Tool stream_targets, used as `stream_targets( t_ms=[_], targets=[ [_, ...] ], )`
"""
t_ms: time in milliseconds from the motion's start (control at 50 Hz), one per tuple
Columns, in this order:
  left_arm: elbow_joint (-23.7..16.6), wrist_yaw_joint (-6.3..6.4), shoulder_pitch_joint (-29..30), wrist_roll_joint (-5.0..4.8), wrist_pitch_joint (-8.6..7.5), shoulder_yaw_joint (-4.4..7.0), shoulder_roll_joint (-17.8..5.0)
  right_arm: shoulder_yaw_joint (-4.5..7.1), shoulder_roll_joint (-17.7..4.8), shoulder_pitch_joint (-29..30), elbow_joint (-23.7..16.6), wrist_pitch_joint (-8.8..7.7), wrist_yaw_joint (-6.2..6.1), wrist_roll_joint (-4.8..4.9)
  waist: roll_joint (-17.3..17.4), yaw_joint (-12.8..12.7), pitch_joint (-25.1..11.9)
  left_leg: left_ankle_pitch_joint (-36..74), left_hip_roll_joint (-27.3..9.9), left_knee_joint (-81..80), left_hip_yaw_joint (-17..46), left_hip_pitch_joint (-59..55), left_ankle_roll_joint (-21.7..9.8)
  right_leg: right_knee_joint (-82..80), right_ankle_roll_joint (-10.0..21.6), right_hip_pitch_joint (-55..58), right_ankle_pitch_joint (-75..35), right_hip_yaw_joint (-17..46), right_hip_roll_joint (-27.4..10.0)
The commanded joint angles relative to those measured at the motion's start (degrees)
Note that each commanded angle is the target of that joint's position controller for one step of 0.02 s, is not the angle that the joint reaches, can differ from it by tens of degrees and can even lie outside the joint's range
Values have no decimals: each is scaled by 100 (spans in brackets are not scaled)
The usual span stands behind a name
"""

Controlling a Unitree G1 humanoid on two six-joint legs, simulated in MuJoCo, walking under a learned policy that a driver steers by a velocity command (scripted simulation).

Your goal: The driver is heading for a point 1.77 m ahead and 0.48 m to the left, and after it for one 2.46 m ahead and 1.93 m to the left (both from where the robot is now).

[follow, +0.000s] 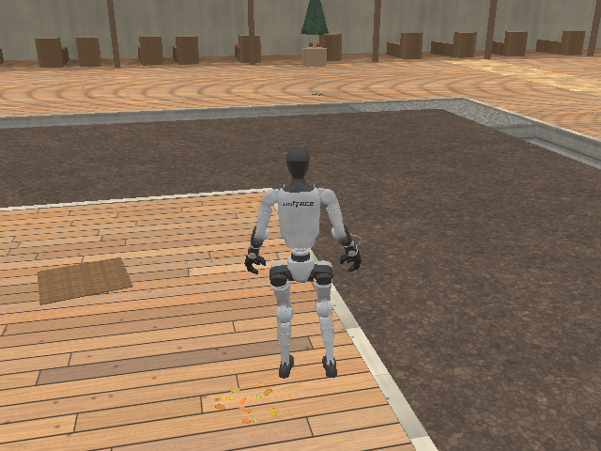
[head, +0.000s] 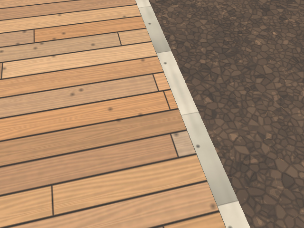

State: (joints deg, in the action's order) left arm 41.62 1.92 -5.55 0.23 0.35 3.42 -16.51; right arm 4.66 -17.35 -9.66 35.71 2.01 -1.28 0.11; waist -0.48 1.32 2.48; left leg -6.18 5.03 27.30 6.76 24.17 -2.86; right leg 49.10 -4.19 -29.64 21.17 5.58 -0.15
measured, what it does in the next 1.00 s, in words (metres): steps on the spot, turning left: right foot, then left foot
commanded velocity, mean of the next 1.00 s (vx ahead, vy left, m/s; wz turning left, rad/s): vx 0.01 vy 0.00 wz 0.51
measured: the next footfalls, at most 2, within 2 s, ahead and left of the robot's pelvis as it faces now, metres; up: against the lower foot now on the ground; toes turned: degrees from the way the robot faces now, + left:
right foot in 0.12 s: +0.08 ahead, -0.15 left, +0.00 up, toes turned +9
left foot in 0.56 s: -0.01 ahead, +0.11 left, +0.00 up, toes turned +23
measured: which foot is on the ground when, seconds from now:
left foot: down 0.00-0.12, up 0.14-0.54, down 0.56-1.00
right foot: up 0.00-0.10, down 0.12-0.56, up 0.58-0.98, down 1.00-1.00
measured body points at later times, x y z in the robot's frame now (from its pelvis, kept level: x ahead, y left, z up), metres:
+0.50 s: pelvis +0.00 -0.03 +0.01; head +0.04 -0.02 +0.45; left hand +0.05 +0.28 -0.09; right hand +0.25 -0.23 -0.09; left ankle -0.05 +0.10 -0.70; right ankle +0.04 -0.15 -0.73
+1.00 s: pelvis -0.01 -0.01 +0.00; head +0.01 +0.00 +0.45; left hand -0.02 +0.31 -0.10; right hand +0.28 -0.14 -0.09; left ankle -0.05 +0.09 -0.73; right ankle +0.06 -0.12 -0.74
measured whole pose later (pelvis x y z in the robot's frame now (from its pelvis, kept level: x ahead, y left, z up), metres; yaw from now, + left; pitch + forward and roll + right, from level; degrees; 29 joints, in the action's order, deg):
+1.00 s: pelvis -0.01 -0.01 +0.00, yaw +31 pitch +1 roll +0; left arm 41.1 0.4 -9.2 0.3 0.1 3.6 -16.1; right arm 2.1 -15.2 -8.3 36.6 1.7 -0.6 -0.2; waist -0.4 -0.2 1.2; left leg -14.9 5.4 31.1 6.4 16.8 -2.0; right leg 30.7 -2.0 -15.8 14.0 1.7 -1.3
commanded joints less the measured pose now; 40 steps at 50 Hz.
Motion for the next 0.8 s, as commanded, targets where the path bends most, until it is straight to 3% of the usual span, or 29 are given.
stream_targets(
  t_ms=[20,60,100,120,140,160,180,200,220,240,300,360,400,480,520,540,560,580,600,620,640,660,680,720,800],
  targets=[
    [-297,-32,-216,-32,-80,130,-463,269,-927,167,-467,-23,-47,-1,986,-56,-1065,-501,-1298,-848,1736,-750,-946,-520,28,521,-126,-95,164],
    [-307,-87,-281,-52,-136,156,-492,265,-913,167,-486,12,-31,21,1074,-58,-1012,-571,-1286,-768,2000,-823,-875,-1051,131,722,-121,-111,216],
    [-204,-145,-633,-54,-192,200,-488,250,-872,269,-514,68,-51,98,1052,-279,-956,-594,-1079,-518,2005,-615,-648,-2222,316,1417,-719,-268,237],
    [-167,-135,-827,6,-195,281,-721,210,-725,141,-512,78,-67,115,767,-297,-963,-1054,-805,-128,1782,-195,-377,-2688,517,1992,-902,61,-277],
    [-235,-96,-801,142,-152,388,-1234,139,-412,3,-575,70,-59,92,-603,-106,-850,-2197,-73,1189,801,804,-6,-3119,1088,2435,-1081,1391,-1606],
    [-268,-124,-659,336,-156,418,-1338,243,-716,126,-736,-28,-42,70,-1728,-107,-594,-2936,262,2546,163,1371,248,-3465,1912,1823,-1699,2595,-2411],
    [-474,-84,-258,305,-192,320,-994,367,-1070,-38,-580,-52,-24,28,-1167,-4,-541,-2582,-38,3485,380,1275,377,-3380,1951,1711,-1869,2207,-2287],
    [-533,-46,49,205,-195,256,-727,410,-1095,-228,-383,-8,-17,66,-821,120,-475,-2203,-60,3852,284,1233,458,-3233,1641,1668,-1911,1502,-1873],
    [-589,-17,179,105,-184,218,-609,388,-935,-392,-230,64,-49,56,-664,143,-461,-1898,-85,4179,181,1281,569,-3133,1418,1804,-1875,1023,-1543],
    [-589,9,162,34,-170,185,-546,351,-801,-425,-209,117,-46,52,-655,77,-389,-1716,-119,4476,132,1397,671,-3089,1420,1883,-2152,763,-1481],
    [-533,81,-208,82,-79,181,-588,239,-528,11,-416,137,-13,149,-795,-207,-361,-1407,-288,3987,-286,1513,862,-3107,1521,2301,-2436,163,-1317],
    [-458,105,-508,78,-9,273,-821,152,-395,335,-614,123,42,120,-955,-446,-548,-1569,-544,3080,-435,1335,947,-3028,1647,2830,-2679,73,-1564],
    [-469,67,-435,48,11,335,-980,100,-329,376,-682,121,102,95,-1020,-465,-616,-1730,-652,2487,-635,823,879,-3003,1669,2681,-2807,-116,-1669],
    [-427,-34,-344,-69,0,400,-1119,151,-463,226,-695,172,188,118,-1115,-391,-665,-1606,-590,1420,-977,22,624,-2815,1610,2492,-3033,-320,-1830],
    [-392,-47,-210,-186,-7,409,-1121,185,-435,-82,-602,189,234,125,-1026,-146,-690,-892,-489,310,-1133,-597,339,-2427,1361,2345,-2949,-528,-1789],
    [-303,-54,-351,-214,-20,376,-975,238,-514,-325,-499,186,214,115,-826,-58,-748,-351,-359,-309,-1106,-1216,147,-2025,1070,2037,-2600,-766,-1634],
    [-225,-84,-607,-102,-37,313,-719,360,-877,-574,-466,167,153,116,58,-54,-875,1010,-819,-586,-282,-2239,-128,-1023,576,1127,-1560,-1256,-1259],
    [-514,-131,-531,270,-53,137,-291,468,-1570,-626,-633,126,53,66,1991,-239,-876,3556,-2400,-317,1857,-3074,-961,843,-9,-747,1769,-1518,-448],
    [-670,-67,70,147,-84,233,-623,414,-1419,-753,-662,-25,130,-164,1529,313,-1278,3047,-2827,-559,2289,-2480,-1835,1785,-60,-1004,1943,-505,-158],
    [-675,-32,247,-13,-57,297,-815,344,-1251,-525,-603,-134,154,-172,1048,209,-957,2394,-2448,-677,1768,-2262,-1642,2093,1,-1084,1470,-302,-261],
    [-617,4,183,-28,-33,323,-826,301,-1091,-190,-562,-179,123,-64,877,19,-717,1871,-2088,-694,1388,-2046,-1289,1958,56,-1128,923,-232,-318],
    [-519,52,112,31,-9,342,-831,238,-920,30,-591,-168,86,34,722,-63,-666,1637,-1880,-689,1221,-1936,-1067,1823,48,-1083,563,-180,-355],
    [-502,62,-8,70,3,354,-827,200,-889,203,-604,-143,50,72,764,-178,-656,1790,-1745,-698,1093,-1707,-1020,1826,1,-870,254,-204,-281],
    [-414,24,-232,32,-11,334,-726,146,-807,248,-604,-120,-7,8,801,-263,-849,1818,-1619,-711,951,-1639,-1027,1760,-61,-570,-116,-267,-147],
    [-416,-13,-107,-4,1,215,-497,102,-755,137,-479,-116,-53,-20,831,-111,-843,1276,-1530,-682,934,-1690,-993,525,-115,-206,-300,-291,-169]
  ],
)
Velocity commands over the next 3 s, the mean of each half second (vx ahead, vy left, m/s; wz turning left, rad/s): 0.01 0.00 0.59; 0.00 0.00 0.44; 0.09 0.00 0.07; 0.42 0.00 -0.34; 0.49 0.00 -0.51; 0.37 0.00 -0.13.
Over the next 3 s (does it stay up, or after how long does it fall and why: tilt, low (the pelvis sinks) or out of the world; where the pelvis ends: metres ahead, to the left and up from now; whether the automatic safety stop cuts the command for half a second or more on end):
stays up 0.76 0.18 -0.01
